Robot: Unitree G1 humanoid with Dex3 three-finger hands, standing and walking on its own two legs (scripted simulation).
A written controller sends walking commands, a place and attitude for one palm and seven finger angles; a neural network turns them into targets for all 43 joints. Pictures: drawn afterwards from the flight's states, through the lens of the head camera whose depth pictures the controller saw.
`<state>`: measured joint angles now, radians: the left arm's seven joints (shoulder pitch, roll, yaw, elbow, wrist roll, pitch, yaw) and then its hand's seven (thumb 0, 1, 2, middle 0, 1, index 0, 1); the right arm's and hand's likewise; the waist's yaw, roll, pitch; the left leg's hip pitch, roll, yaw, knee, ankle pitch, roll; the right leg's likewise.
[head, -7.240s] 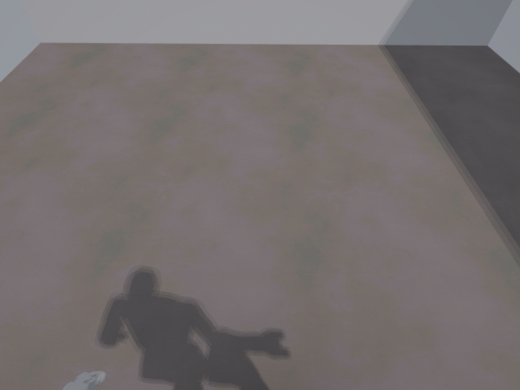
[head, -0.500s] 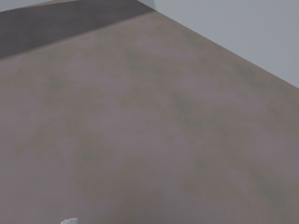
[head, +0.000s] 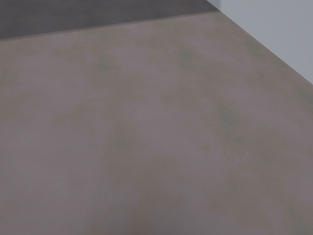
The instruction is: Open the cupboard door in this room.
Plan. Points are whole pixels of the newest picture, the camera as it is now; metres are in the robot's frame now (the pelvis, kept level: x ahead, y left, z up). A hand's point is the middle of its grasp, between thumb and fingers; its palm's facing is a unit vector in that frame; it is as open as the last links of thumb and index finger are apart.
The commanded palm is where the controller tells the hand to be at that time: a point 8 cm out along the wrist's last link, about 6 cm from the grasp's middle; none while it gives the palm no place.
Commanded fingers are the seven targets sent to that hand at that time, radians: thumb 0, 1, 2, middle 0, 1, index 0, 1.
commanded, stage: turn or walk to find it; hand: left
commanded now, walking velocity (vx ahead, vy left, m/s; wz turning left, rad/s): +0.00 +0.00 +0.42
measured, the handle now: out of the picture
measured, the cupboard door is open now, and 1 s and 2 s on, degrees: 0 0 0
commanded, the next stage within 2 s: none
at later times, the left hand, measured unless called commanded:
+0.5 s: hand out of the picture +0.06 +0.19 -0.13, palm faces +0.20 -0.94 -0.26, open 7.4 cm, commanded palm none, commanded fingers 0.00 0.90 0.90 -0.20 -0.30 -0.20 -0.30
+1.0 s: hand out of the picture -0.14 +0.21 -0.17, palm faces +0.46 -0.85 -0.24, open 7.4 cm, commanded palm none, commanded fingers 0.00 0.90 0.90 -0.20 -0.30 -0.20 -0.30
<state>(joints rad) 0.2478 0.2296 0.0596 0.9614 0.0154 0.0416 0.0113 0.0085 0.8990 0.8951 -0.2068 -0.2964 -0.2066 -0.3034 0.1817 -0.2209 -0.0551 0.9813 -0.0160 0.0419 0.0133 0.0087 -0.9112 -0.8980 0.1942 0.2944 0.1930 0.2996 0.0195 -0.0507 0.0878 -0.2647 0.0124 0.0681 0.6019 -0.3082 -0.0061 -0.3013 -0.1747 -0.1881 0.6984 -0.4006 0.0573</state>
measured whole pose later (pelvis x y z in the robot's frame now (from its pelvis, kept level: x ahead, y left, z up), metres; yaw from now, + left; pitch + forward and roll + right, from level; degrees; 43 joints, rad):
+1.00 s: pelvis -0.07 +0.01 +0.01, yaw +25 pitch -1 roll -1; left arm 0.25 0.26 0.07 1.00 0.01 0.08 0.01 0.01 0.90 0.90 -0.20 -0.30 -0.20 -0.30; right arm 0.17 -0.19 -0.04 0.97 -0.02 0.02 0.00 0.01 -0.91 -0.90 0.20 0.29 0.19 0.30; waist 0.02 -0.05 0.07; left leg -0.24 0.01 0.04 0.55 -0.31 0.03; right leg -0.44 -0.11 -0.09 1.00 -0.46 0.07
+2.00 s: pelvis -0.13 -0.03 +0.02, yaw +50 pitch -1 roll -1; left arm 0.21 0.26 0.07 0.98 0.01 0.06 0.01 0.01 0.91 0.90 -0.20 -0.30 -0.20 -0.30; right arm 0.16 -0.18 -0.03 0.96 -0.02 0.02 -0.01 0.01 -0.91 -0.90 0.20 0.29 0.20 0.30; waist 0.02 -0.03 0.07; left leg -0.22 -0.01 0.01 0.47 -0.24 0.03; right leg -0.45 -0.09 -0.05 1.03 -0.43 0.08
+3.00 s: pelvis -0.15 -0.10 +0.01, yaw +75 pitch +0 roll +0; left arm 0.14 0.22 0.06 0.94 0.00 0.05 0.01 0.01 0.91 0.90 -0.20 -0.30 -0.20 -0.30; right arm 0.19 -0.19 -0.04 0.97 -0.03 0.03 0.00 0.01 -0.91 -0.90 0.20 0.30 0.20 0.30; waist -0.01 0.01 0.06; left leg -0.24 -0.03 -0.06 0.48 -0.23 0.01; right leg -0.37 -0.06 -0.03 0.82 -0.45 0.08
